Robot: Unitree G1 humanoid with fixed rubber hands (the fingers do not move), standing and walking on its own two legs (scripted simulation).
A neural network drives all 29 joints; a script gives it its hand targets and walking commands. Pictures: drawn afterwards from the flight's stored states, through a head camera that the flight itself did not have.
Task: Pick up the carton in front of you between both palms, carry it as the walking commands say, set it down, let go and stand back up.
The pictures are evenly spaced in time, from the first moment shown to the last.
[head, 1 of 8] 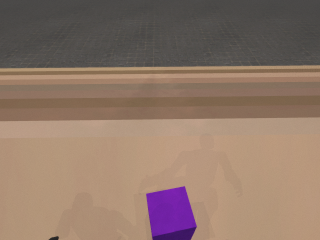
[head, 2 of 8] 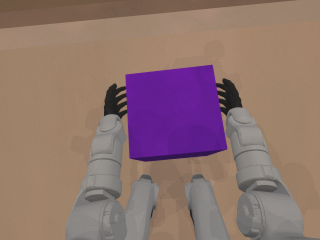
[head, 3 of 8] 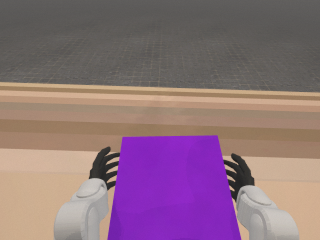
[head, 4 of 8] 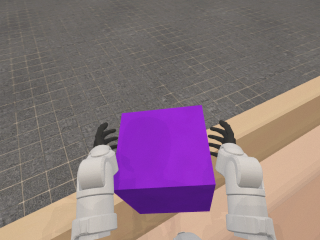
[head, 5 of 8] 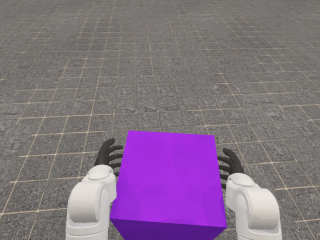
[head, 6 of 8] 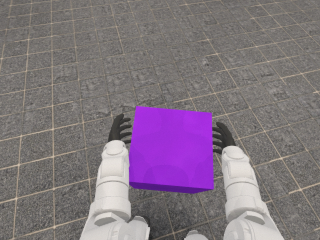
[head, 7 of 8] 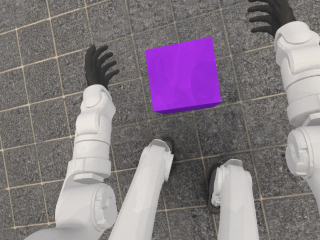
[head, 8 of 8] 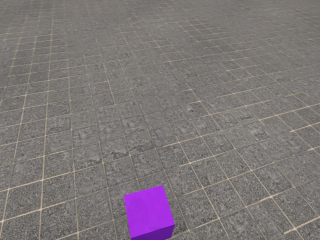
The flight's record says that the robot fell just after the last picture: no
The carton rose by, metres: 0.68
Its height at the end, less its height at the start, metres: -1.06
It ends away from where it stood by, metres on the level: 5.60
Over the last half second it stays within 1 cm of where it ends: yes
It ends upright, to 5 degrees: yes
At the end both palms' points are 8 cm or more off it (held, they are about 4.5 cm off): yes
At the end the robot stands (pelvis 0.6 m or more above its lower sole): yes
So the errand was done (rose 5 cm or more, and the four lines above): yes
